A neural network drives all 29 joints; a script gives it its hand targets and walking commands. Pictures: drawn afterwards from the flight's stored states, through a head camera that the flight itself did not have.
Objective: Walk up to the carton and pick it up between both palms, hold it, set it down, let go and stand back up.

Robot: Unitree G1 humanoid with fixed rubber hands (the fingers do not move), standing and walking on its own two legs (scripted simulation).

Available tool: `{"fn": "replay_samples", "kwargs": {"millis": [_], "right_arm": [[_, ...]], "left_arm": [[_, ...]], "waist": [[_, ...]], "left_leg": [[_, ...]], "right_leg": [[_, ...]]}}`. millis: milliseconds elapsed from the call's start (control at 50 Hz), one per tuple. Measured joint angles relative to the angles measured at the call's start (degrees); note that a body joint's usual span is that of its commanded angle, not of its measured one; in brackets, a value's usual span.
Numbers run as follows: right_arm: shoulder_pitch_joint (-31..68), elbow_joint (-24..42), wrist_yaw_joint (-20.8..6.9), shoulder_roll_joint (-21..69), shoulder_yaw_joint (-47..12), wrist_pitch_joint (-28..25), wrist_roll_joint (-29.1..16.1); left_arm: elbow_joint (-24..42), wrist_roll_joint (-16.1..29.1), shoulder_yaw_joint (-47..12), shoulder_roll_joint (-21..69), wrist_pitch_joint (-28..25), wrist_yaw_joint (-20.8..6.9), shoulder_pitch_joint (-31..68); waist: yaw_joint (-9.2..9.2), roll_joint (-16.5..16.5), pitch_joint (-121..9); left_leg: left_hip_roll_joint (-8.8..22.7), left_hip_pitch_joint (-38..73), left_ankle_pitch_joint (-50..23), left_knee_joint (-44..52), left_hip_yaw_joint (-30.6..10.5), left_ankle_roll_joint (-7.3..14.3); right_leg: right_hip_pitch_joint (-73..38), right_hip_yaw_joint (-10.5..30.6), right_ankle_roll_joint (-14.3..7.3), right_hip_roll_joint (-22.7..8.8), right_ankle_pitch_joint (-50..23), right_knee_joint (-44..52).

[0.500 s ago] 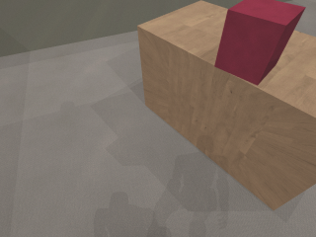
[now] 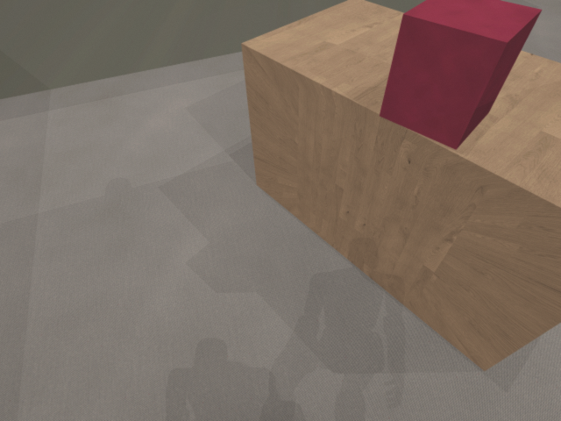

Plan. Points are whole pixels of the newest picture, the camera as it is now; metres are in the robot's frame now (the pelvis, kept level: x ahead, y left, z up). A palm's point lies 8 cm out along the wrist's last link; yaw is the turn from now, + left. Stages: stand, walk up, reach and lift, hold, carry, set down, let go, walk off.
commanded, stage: stand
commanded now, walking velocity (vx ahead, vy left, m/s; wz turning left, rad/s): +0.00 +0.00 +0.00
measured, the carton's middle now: (451, 69) +0.84 -0.38 +0.06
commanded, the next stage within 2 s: walk up in 0.86 s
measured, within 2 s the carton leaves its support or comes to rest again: neither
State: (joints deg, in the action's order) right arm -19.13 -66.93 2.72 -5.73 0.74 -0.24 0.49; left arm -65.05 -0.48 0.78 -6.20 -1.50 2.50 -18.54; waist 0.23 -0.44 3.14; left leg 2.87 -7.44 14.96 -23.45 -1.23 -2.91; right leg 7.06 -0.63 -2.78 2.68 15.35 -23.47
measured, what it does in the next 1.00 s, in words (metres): stands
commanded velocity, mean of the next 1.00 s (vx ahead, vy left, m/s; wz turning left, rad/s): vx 0.00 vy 0.00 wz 0.00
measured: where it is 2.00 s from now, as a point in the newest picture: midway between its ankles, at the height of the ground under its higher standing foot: (330, 413)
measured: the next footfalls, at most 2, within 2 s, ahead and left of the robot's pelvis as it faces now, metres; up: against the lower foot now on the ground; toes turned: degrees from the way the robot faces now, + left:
right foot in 1.40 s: +0.16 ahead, -0.26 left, +0.00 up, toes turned -18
left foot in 1.76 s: +0.32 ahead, +0.01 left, +0.00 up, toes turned -17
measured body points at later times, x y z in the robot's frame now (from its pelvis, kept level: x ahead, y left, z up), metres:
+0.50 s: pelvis +0.01 +0.00 +0.00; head +0.03 +0.00 +0.45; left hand -0.01 +0.21 -0.16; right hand -0.02 -0.20 -0.16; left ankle -0.03 +0.15 -0.74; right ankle -0.03 -0.09 -0.74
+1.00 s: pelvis +0.02 +0.01 +0.00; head +0.03 +0.01 +0.45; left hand -0.01 +0.21 -0.16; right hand -0.02 -0.19 -0.17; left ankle -0.03 +0.15 -0.74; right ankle -0.03 -0.09 -0.74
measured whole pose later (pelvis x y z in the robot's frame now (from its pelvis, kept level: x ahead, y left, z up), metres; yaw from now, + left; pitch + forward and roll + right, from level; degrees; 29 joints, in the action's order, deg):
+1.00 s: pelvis +0.02 +0.01 +0.00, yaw +0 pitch -1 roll +0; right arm -18.1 -66.7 3.1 -5.3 0.7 -0.2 0.3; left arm -65.1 -0.4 0.4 -5.3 -1.9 2.8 -18.5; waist 0.2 -0.2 2.7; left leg 2.3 -6.3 16.7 -24.0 -1.2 -2.2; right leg 5.5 -0.7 -2.1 2.1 16.9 -23.5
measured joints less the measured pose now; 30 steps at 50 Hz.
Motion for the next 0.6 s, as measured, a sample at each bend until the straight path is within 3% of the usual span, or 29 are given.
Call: {"fn": "replay_samples", "kwargs": {"millis": [600], "right_arm": [[0.8, 0.45, 0.11, -0.07, -0.07, -0.22, -0.02]], "left_arm": [[0.2, -0.07, -0.35, 0.58, -0.34, 0.13, 0.23]], "waist": [[0.2, 0.36, 0.1]], "left_leg": [[-0.22, 0.29, 0.93, -0.14, -0.05, 0.26]], "right_leg": [[-0.47, -0.07, 0.25, -0.23, 0.86, 0.11]]}}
